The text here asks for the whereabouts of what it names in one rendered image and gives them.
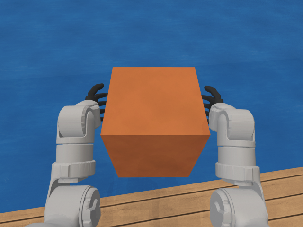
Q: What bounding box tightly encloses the carton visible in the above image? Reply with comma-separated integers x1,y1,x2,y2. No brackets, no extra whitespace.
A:
100,67,211,177

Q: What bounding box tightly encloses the left robot upper arm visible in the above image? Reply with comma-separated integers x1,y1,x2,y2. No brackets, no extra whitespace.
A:
24,185,101,227

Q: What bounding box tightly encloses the robot left forearm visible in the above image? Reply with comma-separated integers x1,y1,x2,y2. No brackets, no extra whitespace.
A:
44,100,101,220

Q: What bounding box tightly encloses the robot right hand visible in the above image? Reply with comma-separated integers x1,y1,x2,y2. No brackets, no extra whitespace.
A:
201,86,223,124

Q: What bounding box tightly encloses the right robot upper arm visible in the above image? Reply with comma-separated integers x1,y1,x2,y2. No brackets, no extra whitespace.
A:
210,188,270,227

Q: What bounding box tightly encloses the robot left hand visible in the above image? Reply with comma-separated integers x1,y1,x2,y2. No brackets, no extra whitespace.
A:
85,83,108,121

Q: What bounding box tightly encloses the robot right forearm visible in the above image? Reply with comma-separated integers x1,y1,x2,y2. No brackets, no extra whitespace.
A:
209,103,268,215

